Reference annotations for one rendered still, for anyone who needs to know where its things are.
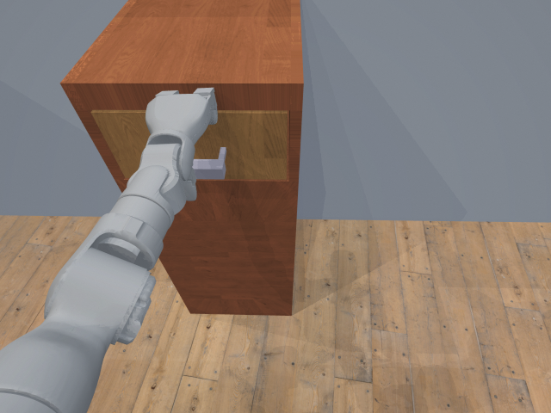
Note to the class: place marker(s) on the left robot upper arm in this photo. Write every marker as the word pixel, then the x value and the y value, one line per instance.
pixel 55 368

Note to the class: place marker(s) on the handle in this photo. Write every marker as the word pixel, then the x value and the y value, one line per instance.
pixel 211 168

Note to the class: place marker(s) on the drawer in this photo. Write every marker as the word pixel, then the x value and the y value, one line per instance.
pixel 255 141

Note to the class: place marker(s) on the left robot forearm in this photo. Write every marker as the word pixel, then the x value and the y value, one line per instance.
pixel 135 227

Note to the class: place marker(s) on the robot left hand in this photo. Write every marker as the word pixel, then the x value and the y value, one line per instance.
pixel 189 114

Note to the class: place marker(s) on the cabinet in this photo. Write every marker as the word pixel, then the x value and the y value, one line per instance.
pixel 230 251

